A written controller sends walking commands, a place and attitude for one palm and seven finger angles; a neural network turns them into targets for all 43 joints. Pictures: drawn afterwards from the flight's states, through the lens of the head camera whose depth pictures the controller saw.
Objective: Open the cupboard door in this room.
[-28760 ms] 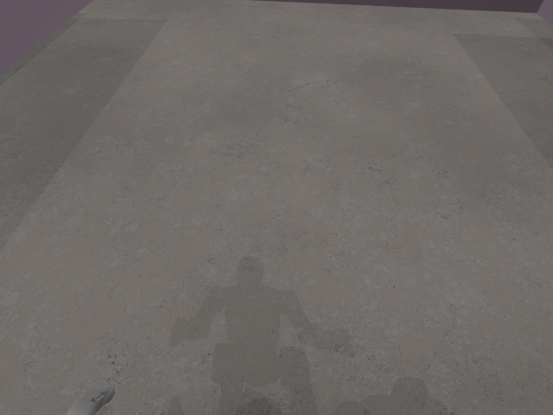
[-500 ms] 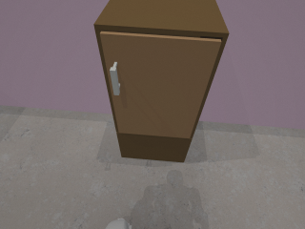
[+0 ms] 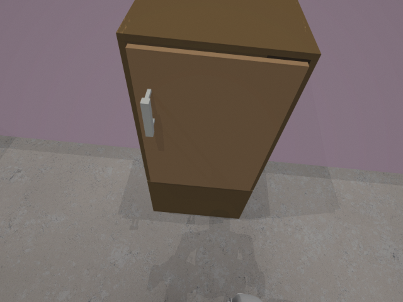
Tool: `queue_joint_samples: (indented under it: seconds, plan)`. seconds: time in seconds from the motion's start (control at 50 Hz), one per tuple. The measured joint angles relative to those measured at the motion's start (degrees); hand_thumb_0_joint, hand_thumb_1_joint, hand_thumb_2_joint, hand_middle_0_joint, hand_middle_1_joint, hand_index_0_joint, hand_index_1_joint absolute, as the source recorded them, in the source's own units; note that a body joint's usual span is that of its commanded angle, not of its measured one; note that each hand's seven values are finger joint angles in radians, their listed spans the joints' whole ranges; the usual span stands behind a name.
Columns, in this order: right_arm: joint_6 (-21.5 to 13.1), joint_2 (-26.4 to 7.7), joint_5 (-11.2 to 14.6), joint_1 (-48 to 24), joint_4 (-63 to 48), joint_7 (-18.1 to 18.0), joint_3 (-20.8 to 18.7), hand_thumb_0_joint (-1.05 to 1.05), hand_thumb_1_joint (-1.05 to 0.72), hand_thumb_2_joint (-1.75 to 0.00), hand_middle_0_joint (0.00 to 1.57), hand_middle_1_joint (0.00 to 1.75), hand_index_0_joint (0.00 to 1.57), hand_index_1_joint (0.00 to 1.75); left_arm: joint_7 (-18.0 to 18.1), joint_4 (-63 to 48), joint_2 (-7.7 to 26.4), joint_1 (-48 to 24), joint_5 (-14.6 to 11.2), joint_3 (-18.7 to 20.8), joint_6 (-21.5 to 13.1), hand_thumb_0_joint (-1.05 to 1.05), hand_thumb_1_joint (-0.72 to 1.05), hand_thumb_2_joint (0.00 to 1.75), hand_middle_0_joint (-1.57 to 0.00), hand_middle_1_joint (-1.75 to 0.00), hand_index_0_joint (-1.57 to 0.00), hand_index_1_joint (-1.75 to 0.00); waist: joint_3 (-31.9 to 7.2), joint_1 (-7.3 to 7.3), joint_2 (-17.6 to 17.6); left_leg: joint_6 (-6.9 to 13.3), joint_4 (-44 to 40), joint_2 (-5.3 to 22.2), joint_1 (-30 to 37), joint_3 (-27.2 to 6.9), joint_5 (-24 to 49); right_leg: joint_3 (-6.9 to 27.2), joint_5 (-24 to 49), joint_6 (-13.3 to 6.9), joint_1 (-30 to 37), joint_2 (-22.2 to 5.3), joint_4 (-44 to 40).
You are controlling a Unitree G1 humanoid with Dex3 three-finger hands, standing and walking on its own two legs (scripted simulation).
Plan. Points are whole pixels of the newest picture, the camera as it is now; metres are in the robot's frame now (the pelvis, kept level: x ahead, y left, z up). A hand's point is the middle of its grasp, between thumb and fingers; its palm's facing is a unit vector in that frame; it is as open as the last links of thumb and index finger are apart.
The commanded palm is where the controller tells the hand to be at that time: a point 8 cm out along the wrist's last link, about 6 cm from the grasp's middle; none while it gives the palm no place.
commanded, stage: come to a stop and stand still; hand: left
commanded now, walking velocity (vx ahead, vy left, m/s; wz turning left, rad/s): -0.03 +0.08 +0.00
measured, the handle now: (149, 113) +0.56 +0.17 +0.00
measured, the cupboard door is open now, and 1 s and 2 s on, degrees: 0 0 0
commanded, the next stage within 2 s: look again from close up in 1.48 s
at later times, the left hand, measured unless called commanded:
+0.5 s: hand out of the picture -0.03 +0.16 -0.16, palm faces +0.10 -0.96 -0.27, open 7.3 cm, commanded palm none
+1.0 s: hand out of the picture +0.02 +0.15 -0.18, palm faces +0.00 -0.98 -0.22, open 7.3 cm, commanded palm none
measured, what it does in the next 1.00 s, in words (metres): steps on the spot: right foot, then left foot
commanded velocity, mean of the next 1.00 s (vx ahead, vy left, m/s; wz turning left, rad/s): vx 0.05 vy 0.02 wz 0.00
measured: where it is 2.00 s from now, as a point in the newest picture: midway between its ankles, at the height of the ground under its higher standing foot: outside the picture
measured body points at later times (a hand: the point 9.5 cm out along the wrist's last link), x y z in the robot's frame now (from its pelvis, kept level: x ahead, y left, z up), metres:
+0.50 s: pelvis -0.05 -0.04 +0.00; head -0.02 -0.06 +0.45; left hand -0.03 +0.21 -0.14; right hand +0.01 -0.29 -0.16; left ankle -0.08 +0.13 -0.69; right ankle +0.00 -0.16 -0.74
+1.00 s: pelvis -0.02 -0.03 -0.01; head +0.01 -0.04 +0.44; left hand +0.02 +0.20 -0.16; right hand -0.07 -0.24 -0.17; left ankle -0.08 +0.12 -0.74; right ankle -0.01 -0.13 -0.75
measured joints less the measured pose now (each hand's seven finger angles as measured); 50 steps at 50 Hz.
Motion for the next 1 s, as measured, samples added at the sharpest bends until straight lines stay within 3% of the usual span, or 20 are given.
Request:
queue_joint_samples:
  seconds: [0.06, 0.12, 0.16, 0.22, 0.3, 0.38, 0.46, 0.56, 0.6, 0.64, 0.68, 0.74, 0.8, 0.88, 0.92, 0.96, 1.0]
  plan:
    - [0.5, -0.4, -0.2, 0.4, 0.3, 0.5, -0.5, 0.0, -0.92, -0.9, 0.2, 0.3, 0.2, 0.3, 0.0, -0.8, -0.2, -0.9, -0.1, -0.3, -0.3, 0.0, 0.92, 0.9, -0.19, -0.3, -0.19, -0.3, 0.3, -0.55, 1.2, -1.1, 1.4, 0.9, -1.0, -0.3, -0.3, -0.9, 0.0, -0.5, 3.2, -0.3, -7.7]
    - [0.8, -0.9, 0.1, 1.3, 0.6, 1.1, -0.9, 0.0, -0.91, -0.9, 0.2, 0.3, 0.2, 0.3, -0.1, -1.3, -0.4, -0.7, -0.2, -0.9, -1.9, 0.0, 0.92, 0.9, -0.19, -0.3, -0.19, -0.3, -0.3, -0.54, 1.6, -2.7, 4.6, 0.9, -2.6, -0.1, -1.5, -1.5, 8.2, -0.9, 9.2, -1.1, -21.9]
    - [1.4, -1.8, 0.6, 1.3, 0.9, 1.4, -1.1, 0.0, -0.91, -0.9, 0.2, 0.3, 0.2, 0.3, 0.2, -0.6, -1.6, -0.7, 0.1, -1.4, -2.7, 0.0, 0.92, 0.9, -0.19, -0.3, -0.19, -0.3, -0.1, -0.72, 3.5, -3.3, 7.9, 1.3, -3.6, -1.5, -6.2, -1.8, 8.0, -2.0, 9.5, -0.3, -21.9]
    - [2.8, -3.0, 0.5, 1.7, 0.7, 1.7, -1.4, 0.0, -0.91, -0.9, 0.2, 0.3, 0.2, 0.3, -0.1, -0.5, -3.5, -0.2, 0.2, -2.3, -3.1, 0.0, 0.91, 0.9, -0.2, -0.3, -0.2, -0.3, -0.6, -0.98, 4.8, -3.5, 16.4, -1.1, -5.9, -4.5, -15.0, -2.4, 7.5, -3.0, 10.0, -0.6, -22.3]
    - [3.7, -4.0, 0.3, 1.5, 0.3, 2.2, -1.6, 0.0, -0.91, -0.9, 0.2, 0.3, 0.2, 0.3, 0.5, -1.0, -3.9, 0.2, 0.1, -1.9, -3.2, 0.0, 0.93, 0.9, -0.2, -0.3, -0.2, -0.3, -0.8, -0.07, 4.7, -4.1, 28.8, -2.9, -8.9, -6.6, -13.8, -2.3, 9.7, -3.4, 10.4, -1.5, -24.9]
    - [4.1, -5.1, 0.1, 1.3, -0.8, 2.8, -1.8, 0.0, -0.91, -0.9, 0.2, 0.3, 0.2, 0.3, 0.6, -1.7, -3.7, 1.1, 0.2, -1.5, -3.3, 0.0, 0.92, 0.9, -0.2, -0.3, -0.2, -0.3, -0.8, 0.86, 4.3, -4.8, 33.4, -2.8, -10.0, -8.0, -10.8, -2.6, 11.5, -3.2, 9.9, -2.2, -26.4]
    - [3.9, -5.8, 0.1, 0.8, -1.7, 3.0, -1.7, 0.0, -0.91, -0.9, 0.2, 0.3, 0.2, 0.3, 0.4, -1.9, -3.0, 2.7, 0.7, -1.1, -3.0, 0.0, 0.92, 0.9, -0.2, -0.3, -0.2, -0.3, -1.0, 2.0, 3.2, -4.8, 28.3, -1.9, -7.9, -8.2, -11.2, -2.7, 12.8, -2.7, 9.0, -3.0, -27.1]
    - [2.3, -5.6, 0.3, 0.2, -2.8, 3.0, -1.1, 0.0, -0.91, -0.9, 0.2, 0.3, 0.19, 0.3, -0.2, -0.8, -1.7, 5.1, 0.9, -0.7, -2.3, 0.01, 0.91, 0.9, -0.2, -0.3, -0.2, -0.3, -1.6, 3.21, 1.4, -3.8, 11.6, -1.7, -1.0, -6.7, -10.2, -2.1, 14.0, -1.5, 7.4, -3.3, -26.9]
    - [0.8, -5.6, 0.3, 1.0, -3.5, 2.8, -0.7, 0.0, -0.91, -0.9, 0.2, 0.3, 0.19, 0.3, -0.4, 0.0, -1.4, 6.4, 0.5, -0.8, -1.7, 0.01, 0.91, 0.9, -0.2, -0.3, -0.2, -0.3, -2.9, 2.9, 2.2, -3.2, 2.5, -1.2, 3.0, -7.2, -8.3, -2.3, 12.2, -0.9, 5.6, -2.2, -24.2]
    - [0.2, -3.8, 0.0, 1.3, -3.1, 2.3, -0.4, 0.0, -0.91, -0.9, 0.2, 0.3, 0.19, 0.3, -0.5, 1.3, -0.4, 6.8, 0.2, -0.6, -0.8, 0.01, 0.91, 0.9, -0.2, -0.3, -0.2, -0.3, -3.1, 2.23, 0.5, -2.7, 2.9, -1.8, 2.8, -7.2, -6.3, -0.8, 4.9, -1.3, 3.6, -1.9, -18.8]
    - [0.0, -2.0, -0.3, 2.8, -2.9, 2.2, 0.4, 0.0, -0.91, -0.9, 0.2, 0.3, 0.19, 0.3, -0.9, 2.1, 0.4, 7.3, 0.4, -0.3, -0.4, 0.01, 0.91, 0.9, -0.2, -0.3, -0.2, -0.3, -4.0, 1.61, -0.4, -2.4, 1.5, -1.7, 3.7, -7.3, -5.4, -0.1, 2.4, -1.8, 1.8, -0.6, -12.6]
    - [-0.4, 0.0, -0.4, 5.2, -1.8, 1.6, 1.3, 0.0, -0.91, -0.9, 0.2, 0.3, 0.2, 0.3, -1.7, 2.7, 0.8, 7.3, 0.5, -0.1, -0.9, 0.01, 0.91, 0.9, -0.2, -0.3, -0.2, -0.3, -4.8, 1.09, -0.7, -2.4, -3.1, -1.4, 5.8, -7.7, -3.1, 0.0, 4.1, -1.8, -0.3, 0.7, -4.6]
    - [-0.7, 1.0, -0.3, 6.8, -0.7, 1.1, 1.6, 0.0, -0.92, -0.9, 0.2, 0.3, 0.2, 0.3, -2.3, 2.7, 0.6, 6.8, 0.3, -0.3, -1.5, 0.01, 0.91, 0.9, -0.2, -0.3, -0.2, -0.3, -4.6, 0.8, -0.9, -2.4, -6.1, -1.7, 7.2, -7.2, -1.8, -0.1, 5.8, -1.1, -1.1, 0.8, -2.0]
    - [-1.1, 1.7, -0.3, 8.0, 0.5, 0.6, 1.4, 0.0, -0.91, -0.9, 0.2, 0.3, 0.2, 0.3, -2.2, 2.4, -0.3, 4.9, 0.0, -0.7, -1.3, 0.01, 0.92, 0.9, -0.19, -0.3, -0.2, -0.3, -3.4, -0.23, -0.7, -2.8, -6.3, -2.0, 7.5, -6.6, -2.3, -0.6, 4.5, -0.5, 0.5, 0.3, -7.3]
    - [-1.0, 1.5, -0.4, 8.2, 1.2, 0.4, 1.2, 0.0, -0.91, -0.9, 0.2, 0.3, 0.2, 0.3, -2.0, 2.1, -1.0, 3.5, -0.3, -1.0, -1.6, 0.01, 0.92, 0.9, -0.19, -0.3, -0.19, -0.3, -2.5, -0.85, 0.0, -3.3, -4.8, -1.8, 7.1, -6.4, -3.4, -1.1, 3.8, -0.7, 2.8, 0.3, -13.2]
    - [-0.8, 1.3, -0.2, 8.6, 2.0, 0.4, 1.0, 0.0, -0.91, -0.9, 0.2, 0.3, 0.2, 0.3, -1.8, 1.7, -1.6, 2.5, -0.4, -1.2, -2.5, 0.01, 0.92, 0.9, -0.19, -0.3, -0.2, -0.3, -2.0, -1.15, 0.6, -4.0, -1.8, -1.7, 6.2, -6.2, -5.4, -1.7, 8.2, -1.0, 6.4, 0.4, -21.6]
    - [-0.5, 0.5, 0.3, 8.5, 2.9, 0.5, 0.7, 0.0, -0.91, -0.9, 0.2, 0.3, 0.2, 0.3, -1.1, 2.0, -2.5, 1.4, -0.4, -1.4, -3.6, 0.01, 0.92, 0.9, -0.2, -0.3, -0.2, -0.3, -1.3, -1.42, 2.8, -4.4, 2.6, -0.2, 4.9, -6.6, -8.1, -2.5, 10.9, -2.9, 7.9, 1.8, -23.9]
